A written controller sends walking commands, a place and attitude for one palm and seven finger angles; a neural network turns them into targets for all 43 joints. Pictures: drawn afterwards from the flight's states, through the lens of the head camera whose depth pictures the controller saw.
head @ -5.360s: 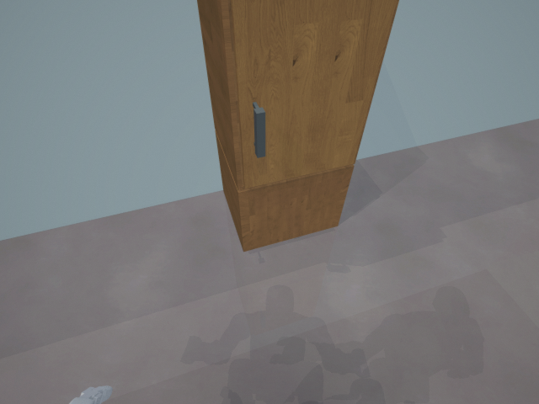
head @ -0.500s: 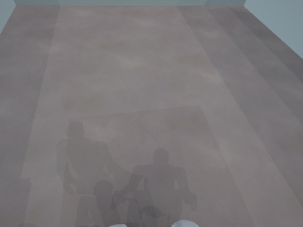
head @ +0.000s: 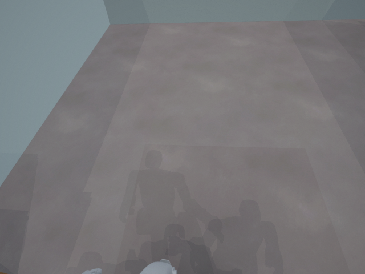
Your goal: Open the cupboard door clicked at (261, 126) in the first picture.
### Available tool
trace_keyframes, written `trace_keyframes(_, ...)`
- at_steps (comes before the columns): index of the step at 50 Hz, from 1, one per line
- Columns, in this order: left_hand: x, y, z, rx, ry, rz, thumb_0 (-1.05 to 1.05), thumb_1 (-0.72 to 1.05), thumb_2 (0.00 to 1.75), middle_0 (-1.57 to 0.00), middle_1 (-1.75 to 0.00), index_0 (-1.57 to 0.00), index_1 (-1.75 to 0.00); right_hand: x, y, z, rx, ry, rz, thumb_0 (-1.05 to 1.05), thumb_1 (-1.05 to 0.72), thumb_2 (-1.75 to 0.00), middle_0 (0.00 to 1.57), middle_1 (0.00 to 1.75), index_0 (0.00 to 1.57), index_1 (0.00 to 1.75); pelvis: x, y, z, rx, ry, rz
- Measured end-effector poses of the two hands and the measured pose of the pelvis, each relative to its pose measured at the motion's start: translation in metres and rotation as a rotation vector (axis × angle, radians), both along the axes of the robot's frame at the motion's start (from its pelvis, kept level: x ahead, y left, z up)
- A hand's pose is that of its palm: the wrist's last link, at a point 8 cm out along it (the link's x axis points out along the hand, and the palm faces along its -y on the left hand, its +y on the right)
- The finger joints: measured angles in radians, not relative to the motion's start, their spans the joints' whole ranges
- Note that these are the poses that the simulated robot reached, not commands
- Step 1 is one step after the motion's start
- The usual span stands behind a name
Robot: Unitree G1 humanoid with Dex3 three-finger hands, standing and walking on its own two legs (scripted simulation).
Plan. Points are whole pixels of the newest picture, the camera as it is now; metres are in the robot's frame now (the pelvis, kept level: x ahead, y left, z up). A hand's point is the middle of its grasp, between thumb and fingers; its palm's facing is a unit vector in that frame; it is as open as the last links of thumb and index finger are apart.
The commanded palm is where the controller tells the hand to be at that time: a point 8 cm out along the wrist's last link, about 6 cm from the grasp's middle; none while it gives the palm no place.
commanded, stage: turn to face it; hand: left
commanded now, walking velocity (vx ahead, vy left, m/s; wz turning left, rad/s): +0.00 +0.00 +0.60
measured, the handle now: out of the picture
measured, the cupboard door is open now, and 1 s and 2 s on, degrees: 0 0 0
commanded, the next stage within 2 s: none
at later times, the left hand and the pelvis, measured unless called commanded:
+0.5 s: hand out of the picture -0.05 +0.27 -0.18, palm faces +0.34 -0.90 -0.26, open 7.4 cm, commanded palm none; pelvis -0.02 +0.05 +0.00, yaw +18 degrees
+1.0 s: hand out of the picture -0.03 +0.23 -0.14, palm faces +0.55 -0.78 -0.28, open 7.4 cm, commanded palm none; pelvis +0.00 +0.01 +0.00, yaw +37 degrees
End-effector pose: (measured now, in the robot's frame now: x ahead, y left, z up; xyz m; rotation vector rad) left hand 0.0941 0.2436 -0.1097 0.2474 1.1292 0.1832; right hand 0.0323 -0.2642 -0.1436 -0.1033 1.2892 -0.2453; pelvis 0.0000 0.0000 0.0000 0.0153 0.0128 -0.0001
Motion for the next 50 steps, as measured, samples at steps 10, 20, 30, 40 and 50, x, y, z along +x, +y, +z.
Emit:
trace_keyframes(10,-0.072,-0.001,-0.004,-0.025,0.057,0.145,0.01,0.9,0.9,-0.21,-0.3,-0.21,-0.3,0.046,0.0,0.007,-0.006,-0.005,0.187,0.0,-0.91,-0.9,0.19,0.3,0.2,0.29,-0.009,-0.002,0.004,0.03,-0.021,0.145)
trace_keyframes(20,-0.162,0.049,-0.047,-0.077,0.203,0.349,0.01,0.9,0.9,-0.21,-0.3,-0.21,-0.3,0.128,0.077,0.016,-0.055,-0.138,0.43,0.0,-0.91,-0.9,0.2,0.3,0.2,0.29,-0.018,0.036,-0.016,0.001,-0.004,0.271)
trace_keyframes(30,-0.147,0.082,-0.023,-0.047,0.081,0.417,0.01,0.9,0.9,-0.2,-0.3,-0.2,-0.3,0.129,0.11,0.031,-0.047,-0.134,0.513,0.0,-0.91,-0.9,0.2,0.3,0.2,0.3,-0.021,0.047,0.001,-0.037,-0.01,0.375)
trace_keyframes(40,-0.108,0.061,-0.003,0.011,-0.072,0.45,0.01,0.9,0.9,-0.2,-0.3,-0.2,-0.3,0.123,0.089,0.0,0.01,-0.041,0.546,0.0,-0.9,-0.9,0.2,0.3,0.21,0.3,-0.011,0.022,-0.006,-0.012,0.005,0.492)
trace_keyframes(50,-0.154,0.018,0.006,0.006,-0.034,0.585,0.01,0.9,0.9,-0.21,-0.3,-0.21,-0.3,0.146,0.08,-0.002,0.014,0.021,0.653,0.0,-0.91,-0.9,0.2,0.3,0.2,0.29,-0.004,0.011,0.002,0.023,-0.02,0.638)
